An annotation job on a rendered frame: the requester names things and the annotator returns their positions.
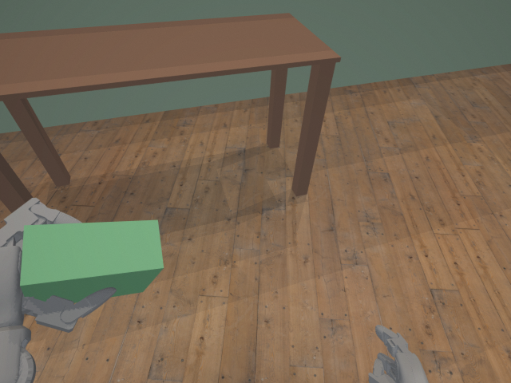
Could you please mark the sponge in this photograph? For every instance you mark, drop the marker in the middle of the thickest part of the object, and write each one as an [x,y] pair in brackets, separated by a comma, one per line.
[74,260]

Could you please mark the right robot hand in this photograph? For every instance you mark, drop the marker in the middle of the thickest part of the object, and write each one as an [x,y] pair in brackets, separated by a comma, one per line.
[405,368]

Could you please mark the robot left forearm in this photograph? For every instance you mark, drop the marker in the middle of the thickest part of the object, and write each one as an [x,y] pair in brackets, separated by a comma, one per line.
[17,365]

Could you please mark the table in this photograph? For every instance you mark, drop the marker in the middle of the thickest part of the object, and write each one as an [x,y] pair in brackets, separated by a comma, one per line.
[51,62]

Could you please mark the left robot hand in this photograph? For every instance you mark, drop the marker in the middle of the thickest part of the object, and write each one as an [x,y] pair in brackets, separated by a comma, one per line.
[58,313]

